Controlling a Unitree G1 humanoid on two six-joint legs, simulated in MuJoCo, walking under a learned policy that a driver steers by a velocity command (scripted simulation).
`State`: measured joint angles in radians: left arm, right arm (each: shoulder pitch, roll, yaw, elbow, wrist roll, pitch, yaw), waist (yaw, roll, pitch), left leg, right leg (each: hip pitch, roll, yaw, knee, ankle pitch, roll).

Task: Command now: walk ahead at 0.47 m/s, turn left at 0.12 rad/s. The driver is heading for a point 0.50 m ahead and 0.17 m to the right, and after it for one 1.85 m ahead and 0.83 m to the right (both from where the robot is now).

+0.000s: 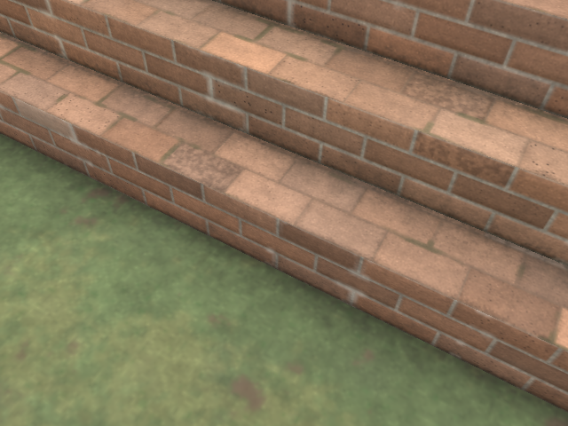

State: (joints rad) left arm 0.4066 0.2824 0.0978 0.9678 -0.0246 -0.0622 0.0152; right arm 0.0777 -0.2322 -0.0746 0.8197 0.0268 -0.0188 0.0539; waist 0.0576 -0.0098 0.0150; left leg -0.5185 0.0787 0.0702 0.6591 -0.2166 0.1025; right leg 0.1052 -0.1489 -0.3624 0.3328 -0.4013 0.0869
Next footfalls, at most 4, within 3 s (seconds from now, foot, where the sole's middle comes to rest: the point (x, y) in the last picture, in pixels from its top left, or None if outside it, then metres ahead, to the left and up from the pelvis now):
0.02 left None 0.14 0.13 -0.76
0.56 right None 0.45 -0.06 -0.76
0.98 left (283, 341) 0.68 0.05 -0.76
1.46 right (421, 385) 0.60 -0.28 -0.76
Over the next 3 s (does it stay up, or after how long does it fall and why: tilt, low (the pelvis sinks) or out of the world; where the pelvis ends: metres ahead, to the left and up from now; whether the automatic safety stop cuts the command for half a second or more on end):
stays up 0.90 -0.38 0.38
